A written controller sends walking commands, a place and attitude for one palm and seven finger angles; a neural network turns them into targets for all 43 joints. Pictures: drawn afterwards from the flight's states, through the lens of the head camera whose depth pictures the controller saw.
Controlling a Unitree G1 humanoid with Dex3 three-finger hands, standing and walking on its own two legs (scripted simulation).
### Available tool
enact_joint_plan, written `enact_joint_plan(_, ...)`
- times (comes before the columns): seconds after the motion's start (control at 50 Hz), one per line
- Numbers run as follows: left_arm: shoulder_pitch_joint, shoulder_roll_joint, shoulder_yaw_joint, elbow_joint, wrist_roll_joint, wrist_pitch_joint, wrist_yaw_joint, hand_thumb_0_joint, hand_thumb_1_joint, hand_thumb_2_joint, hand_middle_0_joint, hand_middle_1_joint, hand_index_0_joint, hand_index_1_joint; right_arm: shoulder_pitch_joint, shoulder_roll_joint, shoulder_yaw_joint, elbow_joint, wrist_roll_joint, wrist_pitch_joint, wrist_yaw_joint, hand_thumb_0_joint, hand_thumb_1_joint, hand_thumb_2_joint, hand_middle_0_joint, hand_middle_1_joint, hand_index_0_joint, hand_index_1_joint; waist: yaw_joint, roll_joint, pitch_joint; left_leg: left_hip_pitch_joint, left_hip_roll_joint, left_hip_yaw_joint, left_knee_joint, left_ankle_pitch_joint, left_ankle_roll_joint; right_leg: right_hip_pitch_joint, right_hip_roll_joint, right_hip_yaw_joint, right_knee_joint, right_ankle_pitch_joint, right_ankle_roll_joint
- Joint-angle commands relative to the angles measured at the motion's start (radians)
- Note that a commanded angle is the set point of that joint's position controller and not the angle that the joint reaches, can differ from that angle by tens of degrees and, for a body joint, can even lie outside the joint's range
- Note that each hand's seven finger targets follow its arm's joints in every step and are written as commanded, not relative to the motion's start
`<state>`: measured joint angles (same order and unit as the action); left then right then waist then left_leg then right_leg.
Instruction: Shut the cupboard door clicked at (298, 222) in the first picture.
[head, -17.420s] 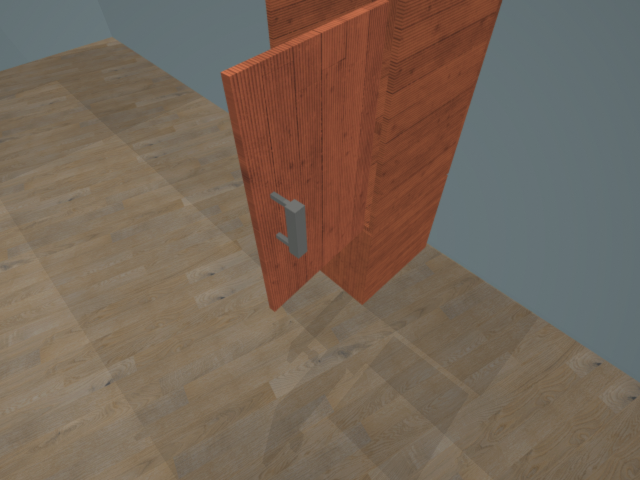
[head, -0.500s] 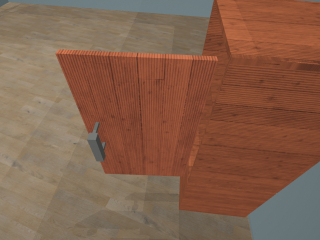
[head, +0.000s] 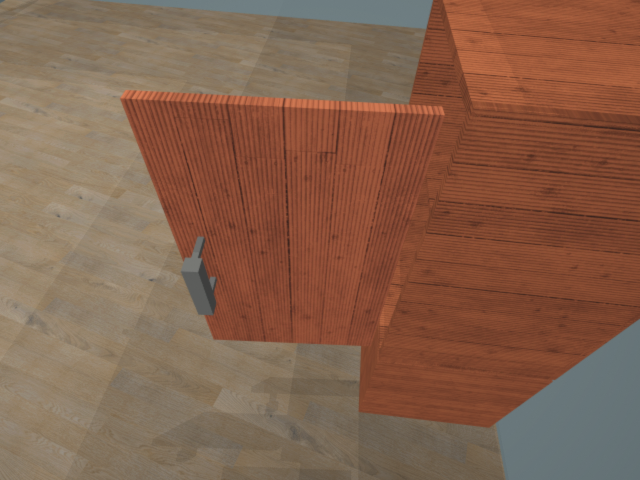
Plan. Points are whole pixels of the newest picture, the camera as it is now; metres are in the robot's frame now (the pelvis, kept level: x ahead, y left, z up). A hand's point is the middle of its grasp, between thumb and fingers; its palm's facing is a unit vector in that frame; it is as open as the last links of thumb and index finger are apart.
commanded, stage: look again from close up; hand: left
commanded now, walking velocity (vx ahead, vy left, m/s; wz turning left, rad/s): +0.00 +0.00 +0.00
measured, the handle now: (203, 276) +0.41 +0.22 -0.05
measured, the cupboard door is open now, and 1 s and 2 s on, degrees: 94 94 94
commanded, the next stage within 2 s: raise the hand and make a fist in 0.02 s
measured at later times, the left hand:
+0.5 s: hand (210, 461) +0.15 +0.15 -0.07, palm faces +0.00 -1.00 +0.04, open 6.4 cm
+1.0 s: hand (183, 439) +0.17 +0.18 -0.05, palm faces +0.14 -0.99 -0.03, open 4.0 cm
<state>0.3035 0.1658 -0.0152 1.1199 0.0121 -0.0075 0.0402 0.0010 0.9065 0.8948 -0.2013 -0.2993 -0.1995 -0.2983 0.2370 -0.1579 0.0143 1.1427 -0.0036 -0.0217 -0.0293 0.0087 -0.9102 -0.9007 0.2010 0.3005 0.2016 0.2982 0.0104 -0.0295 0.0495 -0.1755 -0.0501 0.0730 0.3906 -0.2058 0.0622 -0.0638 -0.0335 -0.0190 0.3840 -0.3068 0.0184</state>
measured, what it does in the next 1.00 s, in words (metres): lowers itself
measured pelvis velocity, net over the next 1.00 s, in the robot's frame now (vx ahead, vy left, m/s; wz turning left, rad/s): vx -0.03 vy -0.02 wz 0.02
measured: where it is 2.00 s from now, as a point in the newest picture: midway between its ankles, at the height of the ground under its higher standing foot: outside the picture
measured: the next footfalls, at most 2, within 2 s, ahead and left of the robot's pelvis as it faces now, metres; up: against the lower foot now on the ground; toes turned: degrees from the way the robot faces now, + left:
none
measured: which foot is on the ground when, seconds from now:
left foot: down 0.00-1.00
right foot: down 0.00-1.00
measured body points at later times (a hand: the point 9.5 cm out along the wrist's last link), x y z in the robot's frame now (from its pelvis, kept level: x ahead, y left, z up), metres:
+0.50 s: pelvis -0.05 -0.03 -0.08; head -0.02 -0.01 +0.37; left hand +0.15 +0.20 -0.07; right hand +0.15 -0.29 -0.13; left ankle +0.01 +0.08 -0.74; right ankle -0.03 -0.11 -0.74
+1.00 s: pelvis -0.03 -0.02 -0.10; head +0.04 -0.02 +0.34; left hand +0.16 +0.24 -0.05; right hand +0.13 -0.24 -0.20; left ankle +0.00 +0.08 -0.74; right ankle -0.03 -0.11 -0.74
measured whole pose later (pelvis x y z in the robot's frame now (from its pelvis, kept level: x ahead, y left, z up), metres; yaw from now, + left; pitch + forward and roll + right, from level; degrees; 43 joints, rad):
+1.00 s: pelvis -0.03 -0.02 -0.10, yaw +1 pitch +17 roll -2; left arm 0.48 0.20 0.17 -0.08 -0.29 -0.34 -0.18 0.02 0.90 0.90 -0.83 -0.99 -0.83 -0.99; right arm 0.28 -0.18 -0.01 0.53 0.04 -0.17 -0.05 0.02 -0.90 -0.90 0.21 0.30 0.21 0.30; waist 0.01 0.03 -0.17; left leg -0.98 0.01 0.03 1.19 -0.51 0.04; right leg -0.90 0.03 -0.08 1.17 -0.57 -0.05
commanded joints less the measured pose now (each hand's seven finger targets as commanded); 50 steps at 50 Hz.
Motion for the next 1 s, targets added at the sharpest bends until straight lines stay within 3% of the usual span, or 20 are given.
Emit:
enact_joint_plan(0.0, 0.080, 0.103, 0.020, -0.021, 0.001, -0.011, 0.003, 0.000, 0.900, 0.900, -0.200, -0.300, -0.200, -0.300, 0.048, -0.118, -0.017, -0.029, -0.005, -0.015, -0.006, 0.000, -0.900, -0.900, 0.200, 0.300, 0.200, 0.300, 0.000, 0.013, 0.003, 0.057, 0.148, -0.145, -0.062, 0.215, -0.011, -0.088, -0.082, 0.067, -0.057, 0.174, -0.040)
enact_joint_plan(0.08, 0.076, 0.106, 0.020, -0.023, 0.002, -0.011, 0.003, 0.000, 0.900, 0.900, -0.200, -0.300, -0.200, -0.300, 0.046, -0.119, -0.018, -0.028, -0.003, -0.015, -0.007, 0.000, -0.900, -0.900, 0.200, 0.300, 0.200, 0.300, -0.001, 0.010, 0.010, 0.053, 0.149, -0.145, -0.063, 0.215, -0.012, -0.089, -0.083, 0.066, -0.059, 0.172, -0.039)
enact_joint_plan(0.1, 0.095, 0.084, 0.008, -0.016, 0.022, -0.039, 0.039, 0.000, 0.900, 0.900, -0.200, -0.300, -0.200, -0.300, 0.024, -0.146, -0.017, -0.093, 0.003, -0.021, 0.005, 0.000, -0.900, -0.900, 0.200, 0.300, 0.200, 0.300, -0.010, 0.081, 0.024, 0.025, 0.162, -0.141, 0.117, 0.496, -0.041, -0.153, -0.085, 0.075, -0.018, 0.330, -0.028)
enact_joint_plan(0.12, -0.723, 0.596, 0.360, -1.634, -0.110, -0.287, 0.057, 0.000, 0.900, 0.900, -0.200, -0.300, -0.200, -0.300, 0.150, -0.330, -0.060, -0.384, 0.031, -0.197, -0.073, 0.000, -0.900, -0.900, 0.200, 0.300, 0.200, 0.300, -0.191, 0.099, -0.385, 0.415, 0.116, -0.167, 0.084, 0.587, -0.042, -0.268, 0.041, -0.081, 0.178, 0.425, -0.020)
enact_joint_plan(0.14, -0.085, 0.180, 0.028, -1.354, -0.130, -0.219, 0.065, 0.000, 0.900, 0.900, -0.218, -0.320, -0.218, -0.320, 0.066, -0.216, 0.012, -0.374, 0.064, -0.296, -0.093, 0.000, -0.900, -0.900, 0.200, 0.300, 0.200, 0.300, -0.070, 0.416, -0.492, 0.544, 0.146, -0.158, 0.056, 0.685, -0.067, -0.313, 0.082, -0.072, 0.319, 0.075, -0.036)
enact_joint_plan(0.16, -0.085, 0.168, 0.055, -1.330, -0.147, -0.169, 0.101, 0.000, 0.900, 0.900, -0.237, -0.340, -0.237, -0.340, 0.046, -0.209, -0.009, -0.322, 0.037, -0.325, -0.079, 0.000, -0.900, -0.900, 0.200, 0.300, 0.200, 0.300, -0.039, 0.301, -0.456, 0.390, 0.145, -0.166, 0.008, 0.686, -0.112, -0.289, 0.074, -0.041, 0.263, -0.011, -0.047)
enact_joint_plan(0.18, 0.183, -0.076, -0.072, -1.030, -0.143, -0.054, 0.085, 0.000, 0.900, 0.900, -0.255, -0.360, -0.255, -0.360, 0.057, -0.167, -0.017, -0.289, 0.040, -0.327, -0.039, 0.000, -0.900, -0.900, 0.200, 0.300, 0.200, 0.300, -0.064, 0.203, -0.290, 0.261, 0.153, -0.171, -0.007, 0.533, -0.092, -0.360, 0.043, -0.039, 0.272, -0.042, -0.033)
enact_joint_plan(0.2, -0.013, -0.035, -0.070, -1.220, -0.168, -0.087, 0.077, 0.000, 0.900, 0.900, -0.273, -0.380, -0.273, -0.380, 0.060, -0.219, -0.042, -0.366, 0.038, -0.326, -0.015, 0.000, -0.900, -0.900, 0.200, 0.300, 0.200, 0.300, -0.078, 0.149, -0.178, 0.098, 0.131, -0.177, 0.035, 0.311, -0.086, -0.362, 0.031, -0.048, 0.244, -0.026, -0.035)
enact_joint_plan(0.24, -0.052, 0.019, 0.019, -1.050, -0.154, -0.189, 0.039, 0.000, 0.900, 0.900, -0.310, -0.420, -0.310, -0.420, -0.022, -0.229, -0.055, -0.443, 0.024, -0.336, 0.001, 0.000, -0.900, -0.900, 0.200, 0.300, 0.200, 0.300, -0.094, -0.021, 0.022, -0.173, 0.074, -0.182, 0.138, -0.063, -0.076, -0.461, 0.027, -0.078, 0.174, -0.017, -0.042)
enact_joint_plan(0.26, 0.078, 0.037, 0.088, -0.909, -0.156, -0.243, 0.008, 0.000, 0.900, 0.900, -0.328, -0.440, -0.328, -0.440, -0.033, -0.220, -0.064, -0.474, 0.023, -0.333, 0.012, 0.000, -0.900, -0.900, 0.200, 0.300, 0.200, 0.300, -0.059, -0.105, 0.064, -0.286, 0.048, -0.164, 0.190, -0.138, -0.071, -0.507, 0.024, -0.073, 0.171, -0.089, -0.049)
enact_joint_plan(0.34, 0.323, 0.031, 0.184, -0.810, -0.284, -0.563, -0.252, 0.000, 0.900, 0.900, -0.402, -0.520, -0.402, -0.520, -0.122, -0.215, -0.091, -0.594, -0.001, -0.306, 0.041, 0.000, -0.900, -0.900, 0.200, 0.300, 0.200, 0.300, 0.052, -0.367, -0.097, -0.596, 0.014, -0.094, 0.467, -0.172, -0.085, -0.630, 0.005, 0.018, 0.373, -0.184, -0.041)
enact_joint_plan(0.38, 0.346, 0.108, 0.261, -0.790, -0.305, -0.631, -0.363, 0.000, 0.900, 0.900, -0.438, -0.560, -0.438, -0.560, -0.134, -0.217, -0.104, -0.671, 0.017, -0.282, 0.057, 0.000, -0.900, -0.900, 0.200, 0.300, 0.200, 0.300, 0.078, -0.246, -0.174, -0.684, -0.004, -0.070, 0.543, -0.189, -0.085, -0.582, -0.021, 0.100, 0.440, -0.143, -0.041)
enact_joint_plan(0.46, 0.171, 0.205, 0.297, -1.030, -0.309, -0.554, -0.370, 0.000, 0.900, 0.900, -0.512, -0.640, -0.512, -0.640, -0.186, -0.220, -0.097, -0.794, 0.039, -0.243, 0.047, 0.000, -0.900, -0.900, 0.200, 0.300, 0.200, 0.300, 0.086, 0.108, -0.252, -0.714, -0.007, -0.050, 0.589, -0.291, -0.058, -0.683, -0.001, 0.129, 0.484, -0.383, -0.060)
enact_joint_plan(0.54, -0.086, 0.232, 0.272, -1.508, -0.312, -0.683, -0.259, 0.000, 0.900, 0.900, -0.585, -0.720, -0.585, -0.720, -0.130, -0.188, -0.088, -0.801, 0.020, -0.285, 0.021, 0.000, -0.900, -0.900, 0.200, 0.300, 0.200, 0.300, 0.008, 0.215, -0.470, -0.649, 0.027, -0.089, 0.710, -0.247, -0.025, -0.752, 0.016, 0.166, 0.534, -0.341, -0.054)
enact_joint_plan(0.62, -0.064, 0.144, 0.105, -1.552, -0.306, -0.782, -0.283, 0.000, 0.900, 0.900, -0.658, -0.800, -0.658, -0.800, -0.090, -0.206, -0.077, -0.708, 0.019, -0.329, -0.009, 0.000, -0.900, -0.900, 0.200, 0.300, 0.200, 0.300, -0.073, 0.172, -0.416, -0.659, 0.055, -0.130, 0.788, -0.205, -0.017, -0.883, 0.055, 0.118, 0.612, -0.228, -0.060)
enact_joint_plan(0.68, -0.015, 0.130, 0.070, -1.352, -0.308, -0.682, -0.367, 0.000, 0.900, 0.900, -0.713, -0.860, -0.713, -0.860, -0.059, -0.222, -0.070, -0.691, 0.032, -0.322, -0.029, 0.000, -0.900, -0.900, 0.200, 0.300, 0.200, 0.300, -0.112, 0.060, -0.325, -0.753, 0.057, -0.140, 0.824, -0.222, -0.011, -0.893, 0.053, 0.110, 0.594, -0.221, -0.039)
enact_joint_plan(0.74, 0.110, 0.167, 0.134, -1.186, -0.306, -0.443, -0.427, 0.000, 0.900, 0.900, -0.768, -0.920, -0.768, -0.920, -0.066, -0.224, -0.078, -0.743, 0.063, -0.274, -0.045, 0.000, -0.900, -0.900, 0.200, 0.300, 0.200, 0.300, -0.044, -0.071, -0.356, -0.816, 0.052, -0.118, 0.785, -0.223, -0.008, -0.769, 0.031, 0.145, 0.527, -0.263, -0.016)
enact_joint_plan(0.82, 0.184, 0.234, 0.315, -1.340, -0.354, -0.241, -0.366, 0.000, 0.900, 0.900, -0.842, -1.000, -0.842, -1.000, -0.099, -0.178, -0.075, -0.831, 0.069, -0.208, -0.042, 0.000, -0.900, -0.900, 0.200, 0.300, 0.200, 0.300, 0.066, -0.047, -0.543, -0.727, 0.032, -0.109, 0.718, -0.075, -0.023, -0.516, -0.003, 0.154, 0.543, 0.028, 0.018)
enact_joint_plan(0.9, 0.211, 0.179, 0.347, -1.454, -0.348, -0.370, -0.208, 0.000, 0.900, 0.900, -0.915, -1.080, -0.915, -1.080, -0.072, -0.128, -0.076, -0.792, 0.040, -0.203, -0.028, 0.000, -0.900, -0.900, 0.200, 0.300, 0.200, 0.300, 0.080, 0.002, -0.542, -0.637, 0.052, -0.124, 0.683, 0.076, -0.040, -0.531, 0.033, 0.042, 0.657, 0.322, -0.015)
enact_joint_plan(0.98, 0.146, 0.105, 0.183, -1.386, -0.286, -0.539, -0.217, 0.000, 0.900, 0.900, -0.988, -1.160, -0.988, -1.160, -0.050, -0.164, -0.076, -0.740, 0.018, -0.221, -0.010, 0.000, -0.900, -0.900, 0.200, 0.300, 0.200, 0.300, -0.018, 0.048, -0.407, -0.655, 0.058, -0.139, 0.718, 0.018, -0.040, -0.782, 0.054, -0.006, 0.704, 0.140, -0.035)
